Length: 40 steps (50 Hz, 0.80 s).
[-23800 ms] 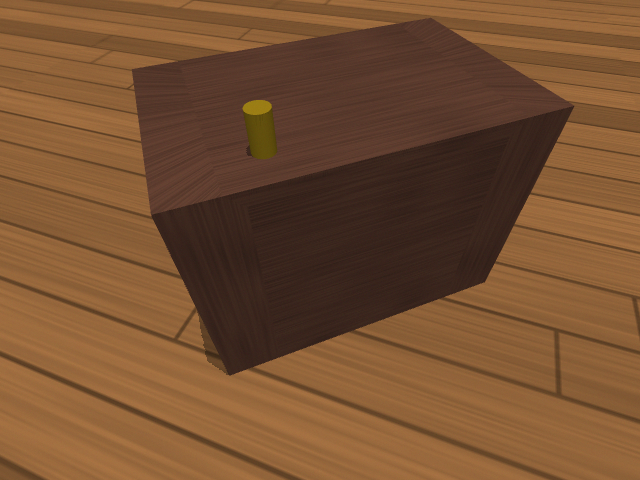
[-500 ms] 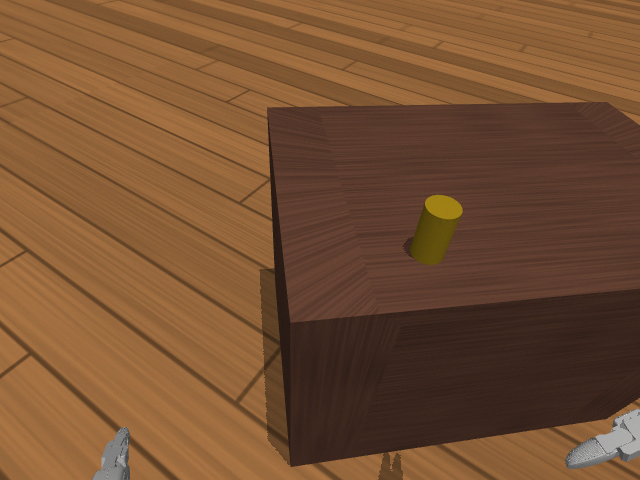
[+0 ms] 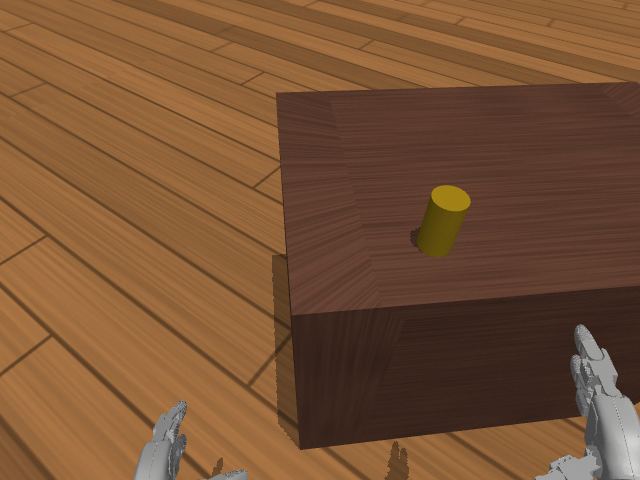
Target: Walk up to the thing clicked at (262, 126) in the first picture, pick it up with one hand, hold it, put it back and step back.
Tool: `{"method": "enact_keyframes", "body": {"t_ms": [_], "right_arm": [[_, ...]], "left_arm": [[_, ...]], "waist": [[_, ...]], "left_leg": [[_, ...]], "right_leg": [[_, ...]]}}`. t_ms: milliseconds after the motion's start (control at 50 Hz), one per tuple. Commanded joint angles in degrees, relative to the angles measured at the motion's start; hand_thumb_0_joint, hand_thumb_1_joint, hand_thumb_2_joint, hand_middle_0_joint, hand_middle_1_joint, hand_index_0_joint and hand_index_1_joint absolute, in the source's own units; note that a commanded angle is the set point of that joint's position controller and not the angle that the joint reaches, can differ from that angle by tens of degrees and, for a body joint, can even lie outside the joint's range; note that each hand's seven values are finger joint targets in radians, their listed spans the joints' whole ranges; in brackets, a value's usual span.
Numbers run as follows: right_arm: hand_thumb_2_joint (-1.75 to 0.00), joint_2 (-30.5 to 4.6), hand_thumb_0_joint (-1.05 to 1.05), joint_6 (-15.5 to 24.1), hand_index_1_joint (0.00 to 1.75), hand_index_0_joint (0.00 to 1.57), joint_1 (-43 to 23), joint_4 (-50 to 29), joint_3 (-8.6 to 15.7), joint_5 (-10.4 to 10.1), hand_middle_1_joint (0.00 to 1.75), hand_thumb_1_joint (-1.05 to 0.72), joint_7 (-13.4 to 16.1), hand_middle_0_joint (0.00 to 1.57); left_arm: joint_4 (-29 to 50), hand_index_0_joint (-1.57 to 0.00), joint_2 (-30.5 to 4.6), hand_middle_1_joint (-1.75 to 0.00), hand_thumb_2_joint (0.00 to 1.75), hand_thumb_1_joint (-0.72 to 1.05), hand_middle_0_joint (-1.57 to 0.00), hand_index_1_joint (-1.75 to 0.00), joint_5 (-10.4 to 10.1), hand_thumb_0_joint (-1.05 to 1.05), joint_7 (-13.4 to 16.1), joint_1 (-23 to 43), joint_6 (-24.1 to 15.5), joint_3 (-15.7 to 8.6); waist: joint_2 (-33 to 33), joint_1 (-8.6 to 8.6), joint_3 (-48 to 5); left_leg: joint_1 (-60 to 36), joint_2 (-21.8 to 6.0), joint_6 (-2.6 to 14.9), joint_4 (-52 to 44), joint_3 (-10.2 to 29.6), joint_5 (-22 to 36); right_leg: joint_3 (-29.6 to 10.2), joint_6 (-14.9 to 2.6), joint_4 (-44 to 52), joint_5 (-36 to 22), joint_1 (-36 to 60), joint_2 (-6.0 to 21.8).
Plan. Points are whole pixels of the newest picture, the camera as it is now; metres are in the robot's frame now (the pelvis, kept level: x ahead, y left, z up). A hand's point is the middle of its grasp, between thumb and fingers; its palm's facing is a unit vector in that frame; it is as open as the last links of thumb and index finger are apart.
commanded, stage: home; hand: right
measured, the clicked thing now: (441, 222) +0.49 -0.20 +0.03
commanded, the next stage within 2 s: none
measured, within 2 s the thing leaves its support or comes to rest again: neither
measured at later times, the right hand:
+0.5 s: hand (461, 435) +0.20 -0.19 -0.10, palm faces +0.07 +0.97 -0.24, open 17.5 cm
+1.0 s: hand out of the picture +0.14 -0.26 -0.13, palm faces -0.05 +0.92 -0.39, open 17.6 cm
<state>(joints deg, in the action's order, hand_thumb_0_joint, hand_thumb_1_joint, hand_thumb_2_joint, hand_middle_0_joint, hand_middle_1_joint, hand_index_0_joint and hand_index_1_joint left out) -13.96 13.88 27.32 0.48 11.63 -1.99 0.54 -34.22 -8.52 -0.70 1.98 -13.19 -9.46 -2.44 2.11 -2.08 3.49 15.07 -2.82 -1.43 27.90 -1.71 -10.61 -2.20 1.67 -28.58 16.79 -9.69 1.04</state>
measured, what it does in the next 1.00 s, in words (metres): stands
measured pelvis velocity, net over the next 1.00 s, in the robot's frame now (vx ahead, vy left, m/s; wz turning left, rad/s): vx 0.02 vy -0.01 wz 0.03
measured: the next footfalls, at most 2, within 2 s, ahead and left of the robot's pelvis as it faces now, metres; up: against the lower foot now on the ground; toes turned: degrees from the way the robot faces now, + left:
none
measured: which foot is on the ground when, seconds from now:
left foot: down 0.00-1.00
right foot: down 0.00-1.00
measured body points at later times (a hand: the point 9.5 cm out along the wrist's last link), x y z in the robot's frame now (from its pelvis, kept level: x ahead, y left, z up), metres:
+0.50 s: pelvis +0.03 -0.01 +0.00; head +0.05 +0.00 +0.45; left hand +0.17 +0.23 -0.11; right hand +0.20 -0.24 -0.08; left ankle +0.05 +0.14 -0.74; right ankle -0.01 -0.14 -0.74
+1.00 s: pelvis +0.02 -0.01 +0.00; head +0.01 +0.00 +0.45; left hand +0.11 +0.30 -0.12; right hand +0.14 -0.31 -0.10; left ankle +0.05 +0.14 -0.74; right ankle -0.01 -0.14 -0.74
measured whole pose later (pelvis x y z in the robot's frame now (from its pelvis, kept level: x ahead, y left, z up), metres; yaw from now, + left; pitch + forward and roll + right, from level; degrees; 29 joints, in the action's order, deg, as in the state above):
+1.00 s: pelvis +0.02 -0.01 +0.00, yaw +2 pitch -2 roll +0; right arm -20.6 1.6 11.8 50.2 0.4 1.9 0.6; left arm -50.4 -21.0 1.9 0.3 -12.1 0.1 -1.7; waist 0.8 0.4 0.3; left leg 14.8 -3.2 -2.2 30.9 0.3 -13.8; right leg -0.1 0.8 -29.7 19.7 -7.8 0.6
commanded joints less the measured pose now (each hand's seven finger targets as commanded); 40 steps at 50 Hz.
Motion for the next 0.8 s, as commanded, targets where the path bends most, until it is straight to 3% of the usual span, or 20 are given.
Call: {"method": "enact_keyframes", "body": {"t_ms": [0,80,120,160,200,240,260,280,300,320,340,400,440,520,540,620,680,700,740,780], "right_arm": [[-0.05,-6.59,0.0,1.73,0.05,0.05,-2.19,-3.42,0.21,0.32,0.05,0.56,0.6,0.05],[-0.04,-4.81,0.0,0.23,0.05,0.05,-9.07,2.6,-3.74,1.34,0.05,0.58,1.16,0.05],[-0.04,-3.69,0.0,-0.24,0.05,0.05,-12.46,6.75,-6.04,1.73,0.05,0.57,1.31,0.05],[-0.05,-2.16,0.0,-1.25,0.05,0.05,-14.58,12.0,-8.41,1.82,0.05,0.56,1.48,0.05],[-0.06,-6.27,0.0,-2.29,0.05,0.05,-14.2,15.37,-5.29,2.09,0.05,0.55,2.17,0.05],[-0.06,-6.39,0.0,-3.48,0.06,0.05,-12.15,18.31,-5.96,2.12,0.06,0.54,2.47,0.05],[-0.06,-5.25,0.0,-4.12,0.06,0.05,-13.14,19.96,-7.16,1.93,0.06,0.53,2.36,0.05],[-0.03,-8.74,0.0,-3.46,0.04,0.05,-14.19,16.01,-0.22,2.12,0.04,0.6,4.31,0.05],[-0.04,-4.36,0.0,-4.07,0.05,0.05,-10.86,20.83,-5.63,2.64,0.05,0.58,4.05,0.05],[-0.04,-4.38,0.0,-4.57,0.05,0.05,-11.96,22.41,-5.18,2.33,0.05,0.58,4.04,0.05],[-0.04,-2.64,0.0,-4.97,0.05,0.05,-13.33,22.56,-7.46,2.3,0.05,0.58,4.14,0.05],[-0.05,-2.37,0.0,-5.19,0.05,0.05,-16.12,21.86,-7.68,2.14,0.05,0.56,4.3,0.05],[-0.04,0.32,0.0,-5.49,0.05,0.05,-16.2,23.81,-10.12,1.96,0.05,0.56,4.06,0.05],[-0.03,-0.96,0.0,-5.46,0.05,0.05,-18.45,22.62,-9.6,2.02,0.05,0.59,4.67,0.05],[-0.03,-0.41,0.0,-5.61,0.05,0.05,-18.68,23.11,-10.05,2.08,0.05,0.59,4.73,0.05],[-0.02,-2.93,0.0,-5.94,0.04,0.05,-18.8,22.26,-7.9,2.23,0.04,0.6,5.48,0.05],[-0.02,-2.0,0.0,-6.61,0.04,0.05,-18.48,22.19,-8.56,2.19,0.04,0.6,5.81,0.05],[-0.02,-16.69,0.0,-8.05,0.04,0.05,-12.22,33.21,-5.94,5.12,0.04,0.6,3.86,0.05],[-0.03,-16.07,0.0,-9.16,0.05,0.05,-12.73,34.92,-5.85,4.79,0.05,0.59,2.59,0.05],[-0.04,-13.33,0.0,-9.16,0.05,0.05,-13.94,35.95,-7.15,3.93,0.05,0.57,1.71,0.05]], "left_arm": [[10.45,-0.17,-12.11,-0.26,0.76,0.65,-0.18,-0.26,-0.06,0.0,1.07,4.39,-3.35,-5.61],[10.38,-0.2,-6.95,-0.29,0.89,0.89,-0.2,-0.3,0.04,0.0,1.79,5.64,-2.93,-0.74],[8.84,-0.2,-3.88,-0.3,0.9,0.9,-0.2,-0.3,0.02,0.0,1.94,6.3,-2.59,2.06],[7.02,-0.2,-3.26,-0.3,0.9,0.9,-0.2,-0.3,0.13,0.0,2.17,6.81,-2.5,2.87],[5.11,-0.2,-5.26,-0.3,0.9,0.9,-0.2,-0.3,0.15,0.0,2.36,5.55,-1.83,1.64],[5.32,-0.2,-8.09,-0.3,0.9,0.9,-0.2,-0.3,0.53,0.0,2.3,5.06,-1.34,-0.14],[5.42,-0.2,-9.45,-0.3,0.9,0.9,-0.2,-0.3,0.66,0.0,2.31,4.11,-1.26,-1.2],[1.59,-0.2,-11.6,-0.3,0.9,0.9,-0.2,-0.3,1.61,0.0,2.01,2.21,-0.65,-0.79],[1.94,-0.2,-10.16,-0.3,0.9,0.9,-0.2,-0.3,1.51,0.0,1.73,2.94,-0.35,0.05],[2.45,-0.2,-9.79,-0.3,0.9,0.9,-0.2,-0.3,1.45,0.0,1.73,3.32,0.08,0.21],[2.74,-0.2,-9.66,-0.3,0.9,0.9,-0.2,-0.3,1.36,0.0,1.37,4.17,0.13,0.37],[3.05,-0.2,-9.83,-0.3,0.9,0.9,-0.2,-0.3,1.13,0.0,1.15,4.66,1.38,-0.04],[3.2,-0.2,-9.54,-0.3,0.9,0.9,-0.2,-0.3,1.04,0.0,0.93,4.97,1.55,0.35],[2.9,-0.2,-10.21,-0.3,0.9,0.9,-0.2,-0.3,0.81,0.0,0.78,4.55,2.42,-0.28],[2.81,-0.2,-10.29,-0.3,0.9,0.9,-0.2,-0.3,0.9,0.0,0.9,4.03,2.6,-0.41],[2.5,-0.2,-10.55,-0.3,0.9,0.9,-0.2,-0.3,0.69,0.0,0.9,3.5,3.31,-0.51],[2.43,-0.2,-10.46,-0.3,0.9,0.9,-0.2,-0.3,0.67,0.0,0.97,3.41,3.8,-0.53],[-3.58,-0.2,-21.14,-0.3,0.9,0.9,-0.2,-0.3,3.88,0.0,0.21,0.54,5.25,-3.02],[-4.82,-0.2,-19.88,-0.3,0.9,0.9,-0.2,-0.3,3.46,0.0,-0.1,-1.47,6.57,-2.87],[-5.57,-0.2,-19.07,-0.3,0.9,0.9,-0.2,-0.3,2.7,0.0,-0.5,-0.23,6.87,-2.29]], "waist": [[-4.92,1.75,-6.47],[-5.65,2.51,-9.68],[-2.94,2.55,-9.98],[-1.95,2.58,-9.04],[2.52,1.92,-9.48],[3.96,1.8,-12.16],[3.02,2.72,-12.15],[4.68,-0.14,-13.41],[4.5,1.01,-11.29],[1.74,1.46,-10.92],[1.29,1.77,-9.54],[-1.39,1.82,-8.77],[-3.84,2.42,-7.5],[-3.76,1.55,-9.38],[-4.7,2.24,-11.16],[-3.22,1.42,-13.1],[-1.55,1.71,-13.57],[0.91,1.74,-14.79],[-0.37,2.94,-16.42],[-0.5,2.71,-14.89]], "left_leg": [[-6.23,2.27,0.9,-4.21,-4.08,1.34],[-6.83,1.91,0.67,-3.53,-3.24,5.41],[-6.56,1.59,0.87,-3.16,-2.6,6.06],[-6.21,1.46,0.94,-2.92,-2.31,6.14],[-6.35,1.22,1.31,-2.62,-2.06,6.38],[-8.04,1.46,1.54,-2.02,-2.24,9.87],[-8.32,1.53,1.43,-2.05,-2.28,11.12],[-9.61,2.21,2.03,-1.0,-2.29,11.86],[-9.51,2.14,2.02,-1.08,-2.09,12.35],[-9.17,2.43,1.88,-1.23,-2.37,12.9],[-8.81,2.7,1.85,-1.32,-2.57,11.64],[-7.72,2.76,1.53,-1.95,-2.71,10.05],[-6.57,2.73,1.39,-2.12,-2.64,8.1],[-6.73,2.89,1.56,-1.18,-2.6,9.62],[-7.43,2.92,1.52,-0.79,-2.6,11.6],[-8.6,2.83,1.67,-0.32,-2.35,12.8],[-8.94,2.91,1.83,-0.16,-2.26,14.4],[-10.49,-4.28,3.59,5.79,3.38,29.24],[-11.15,-4.61,5.0,6.35,3.31,33.46],[-8.46,-4.06,4.44,5.32,2.84,30.02]], "right_leg": [[3.1,-2.06,6.71,-6.1,-3.41,-1.37],[3.09,-2.09,5.67,-10.08,-1.83,-1.4],[3.55,-1.91,5.15,-10.45,-2.36,-1.66],[3.79,-1.84,4.8,-10.11,-4.42,-1.8],[4.17,-1.48,5.01,-10.06,-4.73,-2.14],[4.13,-0.89,4.48,-14.24,-3.41,-1.91],[4.2,-0.84,4.1,-15.31,-3.33,-1.8],[3.75,-0.05,3.2,-17.77,-3.33,-1.71],[4.34,0.05,2.99,-18.17,-3.8,-1.84],[4.12,-0.2,2.81,-18.82,-4.4,-1.56],[3.96,-0.17,3.34,-17.33,-5.17,-1.35],[4.2,-0.87,3.84,-14.39,-5.29,-1.3],[4.3,-1.26,3.89,-12.03,-5.69,-1.24],[3.98,-1.05,3.55,-14.45,-4.82,-0.92],[3.93,-1.04,3.15,-16.63,-3.87,-0.87],[4.01,-0.75,2.95,-18.34,-3.25,-0.92],[4.19,-0.41,2.72,-20.5,-2.68,-0.81],[0.3,-1.89,-1.31,-30.1,-1.54,3.97],[0.43,-1.91,-1.2,-30.82,-0.17,3.92],[0.06,-2.14,-0.96,-29.17,0.56,4.11]]}}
